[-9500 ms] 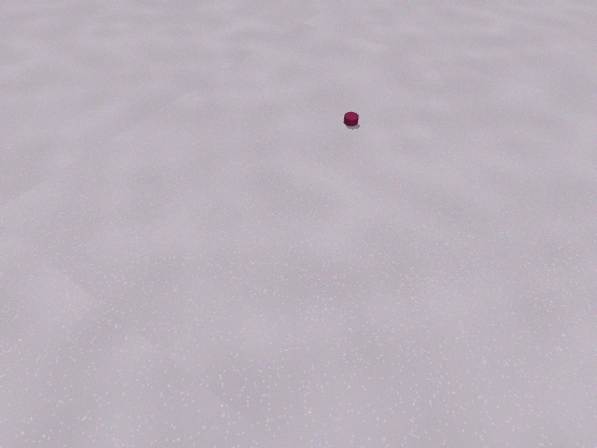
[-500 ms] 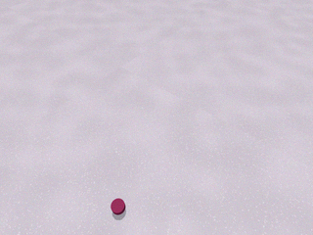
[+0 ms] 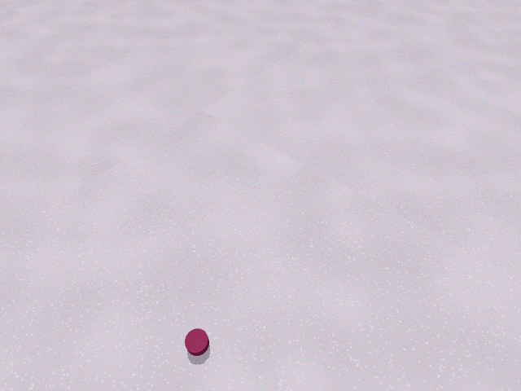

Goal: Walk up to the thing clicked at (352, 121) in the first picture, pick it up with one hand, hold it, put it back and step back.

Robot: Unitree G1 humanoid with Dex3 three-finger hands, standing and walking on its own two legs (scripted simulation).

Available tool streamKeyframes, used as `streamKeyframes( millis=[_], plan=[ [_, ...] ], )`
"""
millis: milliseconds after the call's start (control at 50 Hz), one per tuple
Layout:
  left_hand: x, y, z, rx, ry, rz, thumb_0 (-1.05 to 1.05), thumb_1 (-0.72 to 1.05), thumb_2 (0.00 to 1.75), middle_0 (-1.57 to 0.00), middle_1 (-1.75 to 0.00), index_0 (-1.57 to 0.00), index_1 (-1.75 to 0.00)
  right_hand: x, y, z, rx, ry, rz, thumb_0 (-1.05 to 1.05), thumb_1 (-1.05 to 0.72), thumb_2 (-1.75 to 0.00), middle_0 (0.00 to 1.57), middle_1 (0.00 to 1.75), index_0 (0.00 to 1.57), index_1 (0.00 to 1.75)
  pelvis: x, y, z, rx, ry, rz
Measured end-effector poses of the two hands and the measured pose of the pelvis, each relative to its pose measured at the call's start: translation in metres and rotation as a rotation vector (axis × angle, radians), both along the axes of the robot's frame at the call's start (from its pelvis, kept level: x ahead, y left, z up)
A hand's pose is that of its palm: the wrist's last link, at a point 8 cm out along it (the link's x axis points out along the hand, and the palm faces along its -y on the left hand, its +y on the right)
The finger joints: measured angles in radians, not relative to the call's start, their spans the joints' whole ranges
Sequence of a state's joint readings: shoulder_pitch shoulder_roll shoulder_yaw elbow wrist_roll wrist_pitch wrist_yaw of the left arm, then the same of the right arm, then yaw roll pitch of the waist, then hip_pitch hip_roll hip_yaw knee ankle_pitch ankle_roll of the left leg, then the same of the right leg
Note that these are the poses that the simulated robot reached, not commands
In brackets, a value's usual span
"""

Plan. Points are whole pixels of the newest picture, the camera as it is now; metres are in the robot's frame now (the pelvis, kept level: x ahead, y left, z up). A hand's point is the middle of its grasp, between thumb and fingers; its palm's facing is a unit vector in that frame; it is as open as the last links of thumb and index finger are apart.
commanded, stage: stand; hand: left
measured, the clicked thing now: (197, 342) +0.40 +0.23 -0.76
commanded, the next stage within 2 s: walk up in 0.72 s
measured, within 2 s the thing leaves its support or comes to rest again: neither
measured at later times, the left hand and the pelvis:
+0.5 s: hand out of the picture +0.07 +0.25 -0.16, palm faces -0.04 -0.94 -0.34, open 7.4 cm; pelvis +0.00 +0.00 +0.00, yaw +0 degrees
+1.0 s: hand out of the picture +0.07 +0.26 -0.16, palm faces -0.03 -0.93 -0.37, open 7.4 cm; pelvis -0.02 +0.00 +0.00, yaw +0 degrees
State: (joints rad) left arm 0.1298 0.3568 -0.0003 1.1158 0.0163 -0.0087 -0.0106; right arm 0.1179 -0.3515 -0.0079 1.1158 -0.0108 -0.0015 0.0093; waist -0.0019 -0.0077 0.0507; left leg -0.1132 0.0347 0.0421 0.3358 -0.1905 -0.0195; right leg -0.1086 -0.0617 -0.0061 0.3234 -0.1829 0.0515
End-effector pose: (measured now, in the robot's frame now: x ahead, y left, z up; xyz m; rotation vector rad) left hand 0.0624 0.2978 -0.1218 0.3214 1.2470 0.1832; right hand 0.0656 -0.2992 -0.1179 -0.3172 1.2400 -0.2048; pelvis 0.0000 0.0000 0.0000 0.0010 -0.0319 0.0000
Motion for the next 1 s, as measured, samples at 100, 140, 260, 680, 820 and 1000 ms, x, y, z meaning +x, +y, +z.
streamKeyframes(
  millis=[100,140,260,680,820,1000],
  plan=[
    [-0.001,0.0,0.0,0.001,0.002,0.001,0.0,0.9,0.9,-0.2,-0.3,-0.2,-0.3,0.0,0.001,-0.001,0.002,0.003,0.0,0.0,-0.9,-0.9,0.2,0.29,0.2,0.3,0.0,0.0,0.0,0.0,-0.001,0.001],
    [-0.001,0.001,0.0,0.001,0.002,0.001,0.0,0.9,0.9,-0.2,-0.3,-0.2,-0.3,0.0,0.001,-0.001,0.003,0.002,0.001,0.0,-0.9,-0.9,0.2,0.29,0.2,0.3,0.0,0.0,0.0,0.0,-0.001,0.0],
    [-0.001,0.001,0.001,0.004,0.001,0.002,0.0,0.9,0.9,-0.2,-0.3,-0.2,-0.3,0.001,0.001,-0.001,0.003,0.0,0.002,0.0,-0.9,-0.9,0.2,0.29,0.2,0.3,0.0,0.0,0.0,0.001,-0.001,0.0],
    [0.002,-0.003,0.001,0.003,-0.005,0.001,0.0,0.9,0.9,-0.2,-0.3,-0.2,-0.3,0.004,-0.003,-0.001,0.001,-0.005,0.003,0.0,-0.9,-0.9,0.2,0.29,0.2,0.3,0.002,-0.002,0.0,0.0,-0.002,0.002],
    [0.004,-0.001,0.002,0.013,-0.023,0.009,0.0,0.9,0.9,-0.2,-0.3,-0.2,-0.3,0.004,-0.005,-0.001,0.007,-0.005,-0.02,0.0,-0.9,-0.9,0.2,0.29,0.2,0.3,-0.003,-0.003,-0.001,0.0,-0.006,0.001],
    [0.004,0.005,0.005,0.037,-0.045,-0.006,0.0,0.9,0.9,-0.2,-0.3,-0.2,-0.3,-0.005,-0.008,-0.004,0.006,-0.007,-0.035,0.0,-0.9,-0.9,0.2,0.29,0.2,0.3,-0.017,-0.001,-0.004,0.003,-0.01,-0.001]
  ],
)
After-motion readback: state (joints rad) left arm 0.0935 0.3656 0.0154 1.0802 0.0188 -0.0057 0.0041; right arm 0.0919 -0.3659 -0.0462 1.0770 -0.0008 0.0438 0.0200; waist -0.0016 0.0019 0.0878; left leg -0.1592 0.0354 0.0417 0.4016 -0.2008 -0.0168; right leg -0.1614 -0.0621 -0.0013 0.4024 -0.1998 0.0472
